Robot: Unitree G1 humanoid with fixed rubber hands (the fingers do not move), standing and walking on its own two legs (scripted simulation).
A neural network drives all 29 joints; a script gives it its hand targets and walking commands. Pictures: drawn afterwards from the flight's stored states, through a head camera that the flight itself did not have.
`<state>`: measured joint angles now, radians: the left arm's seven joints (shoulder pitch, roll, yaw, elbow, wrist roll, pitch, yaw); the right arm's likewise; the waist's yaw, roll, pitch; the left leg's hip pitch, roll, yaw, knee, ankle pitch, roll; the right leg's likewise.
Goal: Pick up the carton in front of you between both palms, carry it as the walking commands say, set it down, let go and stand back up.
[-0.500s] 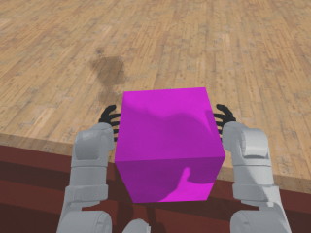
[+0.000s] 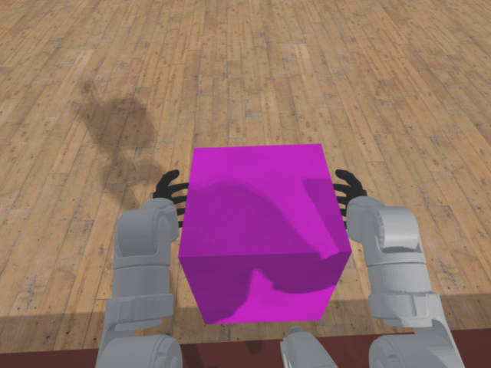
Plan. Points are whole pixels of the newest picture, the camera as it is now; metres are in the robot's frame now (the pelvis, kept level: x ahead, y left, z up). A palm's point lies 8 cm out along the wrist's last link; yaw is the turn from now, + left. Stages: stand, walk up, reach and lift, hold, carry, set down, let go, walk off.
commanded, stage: carry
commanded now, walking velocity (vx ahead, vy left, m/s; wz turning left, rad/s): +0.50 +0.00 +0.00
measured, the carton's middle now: (260, 238) +0.34 -0.04 +0.00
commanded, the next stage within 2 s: none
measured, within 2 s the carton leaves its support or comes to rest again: neither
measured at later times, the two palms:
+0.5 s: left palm (154, 119) +0.72 +0.17 -0.02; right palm (268, 108) +0.75 -0.13 -0.04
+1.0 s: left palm (184, 66) +1.10 +0.11 -0.10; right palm (268, 63) +1.09 -0.19 -0.10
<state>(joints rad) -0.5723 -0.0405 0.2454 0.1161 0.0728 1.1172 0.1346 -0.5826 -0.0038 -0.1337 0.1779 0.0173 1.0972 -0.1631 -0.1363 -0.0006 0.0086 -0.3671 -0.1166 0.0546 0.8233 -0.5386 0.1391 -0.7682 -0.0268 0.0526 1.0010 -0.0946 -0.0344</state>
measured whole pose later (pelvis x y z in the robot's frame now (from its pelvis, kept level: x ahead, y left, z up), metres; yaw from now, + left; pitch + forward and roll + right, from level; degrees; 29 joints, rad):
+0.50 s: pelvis +0.38 -0.02 -0.12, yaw -1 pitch +5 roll -1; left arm -0.63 0.01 0.14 0.19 -0.05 1.04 0.17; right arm -0.53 0.06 -0.25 0.00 -0.09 1.12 -0.13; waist 0.18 0.03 -0.01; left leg -0.67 0.01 0.00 0.58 0.21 0.04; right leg -0.27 0.13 -0.02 0.85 -0.67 -0.12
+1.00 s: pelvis +0.74 -0.02 -0.20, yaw +0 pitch +5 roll +0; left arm -0.53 -0.06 0.23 -0.02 0.08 1.08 0.14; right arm -0.57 0.01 -0.17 0.07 0.03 1.06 -0.16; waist -0.08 0.00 0.00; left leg -0.18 -0.05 0.05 0.66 -0.51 0.07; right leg -0.57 0.02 -0.09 0.51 0.00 -0.06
